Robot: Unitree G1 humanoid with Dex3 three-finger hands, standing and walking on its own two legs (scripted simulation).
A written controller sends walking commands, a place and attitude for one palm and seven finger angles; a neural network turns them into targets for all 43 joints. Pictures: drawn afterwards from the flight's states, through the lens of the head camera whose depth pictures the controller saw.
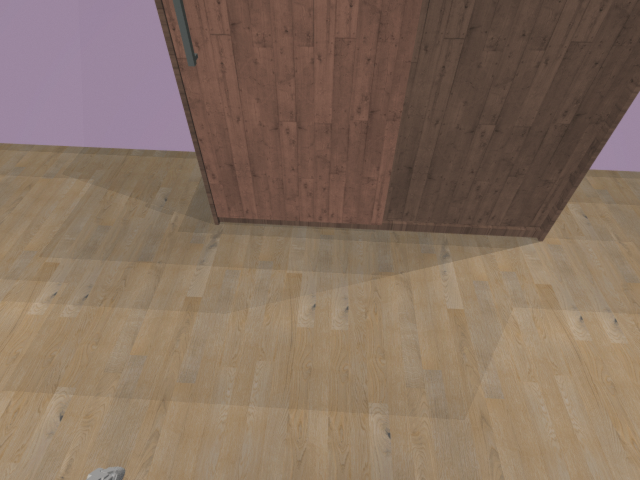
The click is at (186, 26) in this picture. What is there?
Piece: wardrobe's sliding door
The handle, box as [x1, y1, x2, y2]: [173, 0, 197, 65]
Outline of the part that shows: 173,0 188,65 195,65 197,54 194,53 192,49 182,0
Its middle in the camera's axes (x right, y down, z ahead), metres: -0.39 -0.65 +1.06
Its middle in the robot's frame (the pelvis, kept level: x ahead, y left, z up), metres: +1.23 +0.45 +0.13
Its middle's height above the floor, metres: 0.90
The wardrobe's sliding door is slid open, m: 0.00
